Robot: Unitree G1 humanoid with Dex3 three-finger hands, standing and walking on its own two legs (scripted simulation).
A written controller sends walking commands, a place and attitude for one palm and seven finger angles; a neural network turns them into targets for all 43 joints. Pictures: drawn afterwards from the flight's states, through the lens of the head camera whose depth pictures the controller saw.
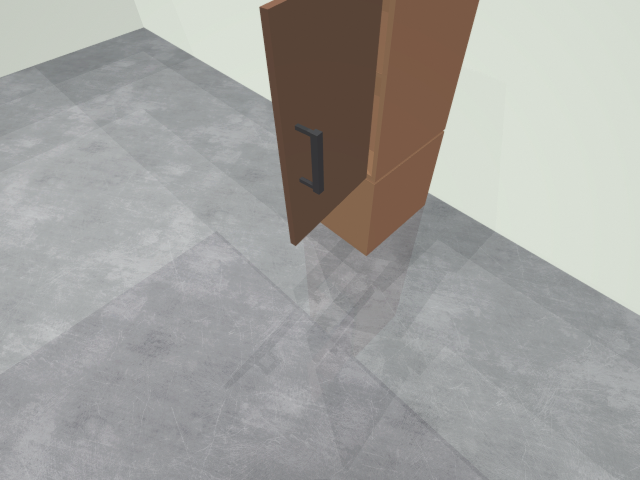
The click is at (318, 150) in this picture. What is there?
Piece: cupboard door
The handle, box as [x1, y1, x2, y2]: [295, 124, 323, 194]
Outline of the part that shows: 296,124 295,129 310,136 313,181 312,182 303,177 301,177 299,180 311,187 313,191 319,194 323,190 322,132 317,129 311,130 302,125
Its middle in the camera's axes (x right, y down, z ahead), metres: -0.03 -0.17 +0.84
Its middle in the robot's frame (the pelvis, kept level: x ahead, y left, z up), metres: +0.74 +0.06 -0.07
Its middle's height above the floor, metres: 0.71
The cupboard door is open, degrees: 97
